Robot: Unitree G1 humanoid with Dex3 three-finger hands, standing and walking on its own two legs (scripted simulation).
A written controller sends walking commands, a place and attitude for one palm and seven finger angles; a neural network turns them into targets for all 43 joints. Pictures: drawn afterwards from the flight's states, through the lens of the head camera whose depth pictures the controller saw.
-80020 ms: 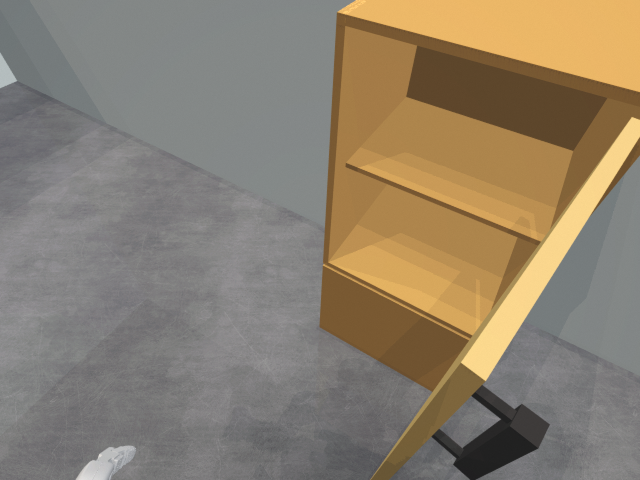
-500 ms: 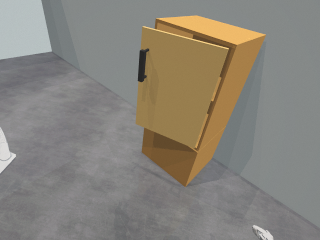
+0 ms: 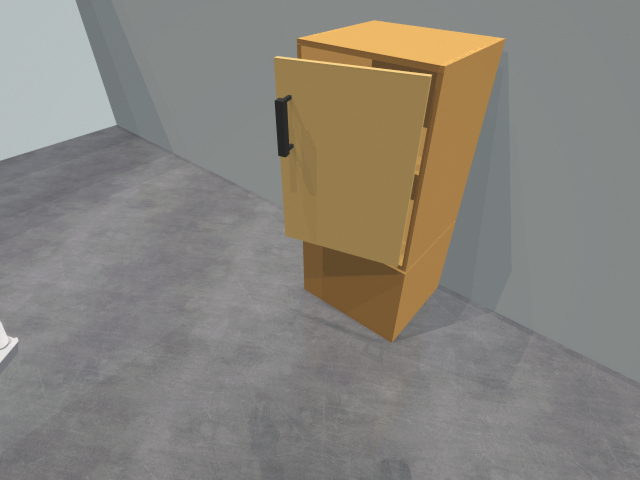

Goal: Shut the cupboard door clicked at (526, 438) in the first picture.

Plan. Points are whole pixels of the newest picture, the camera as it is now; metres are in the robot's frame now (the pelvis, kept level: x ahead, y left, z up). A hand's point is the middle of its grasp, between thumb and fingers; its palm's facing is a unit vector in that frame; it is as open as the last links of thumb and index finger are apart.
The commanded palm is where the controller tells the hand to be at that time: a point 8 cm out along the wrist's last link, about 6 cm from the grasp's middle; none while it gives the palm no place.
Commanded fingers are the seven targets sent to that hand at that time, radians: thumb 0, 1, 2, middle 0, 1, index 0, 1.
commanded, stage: stop stepping back and stand still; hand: left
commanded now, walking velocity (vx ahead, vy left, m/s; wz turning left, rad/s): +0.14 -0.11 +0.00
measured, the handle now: (286, 125) +1.02 +0.14 +0.06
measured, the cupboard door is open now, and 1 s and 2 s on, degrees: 16 16 16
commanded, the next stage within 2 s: let the arm hang, fingers relaxed in 0.94 s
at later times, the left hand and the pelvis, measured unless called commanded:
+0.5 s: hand (44, 340) +0.21 +0.30 +0.16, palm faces +0.42 -0.74 -0.53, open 7.4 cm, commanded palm +0.16 +0.33 +0.18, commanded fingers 0.00 0.90 0.90 -0.20 -0.30 -0.20 -0.30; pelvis +0.03 +0.02 -0.01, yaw +2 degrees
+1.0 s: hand (44, 330) +0.23 +0.31 +0.15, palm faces +0.39 -0.76 -0.51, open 7.4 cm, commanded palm +0.17 +0.34 +0.18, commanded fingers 0.00 0.90 0.90 -0.20 -0.30 -0.20 -0.30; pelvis +0.04 +0.04 +0.00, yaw +2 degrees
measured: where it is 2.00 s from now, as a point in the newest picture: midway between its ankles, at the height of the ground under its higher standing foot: outside the picture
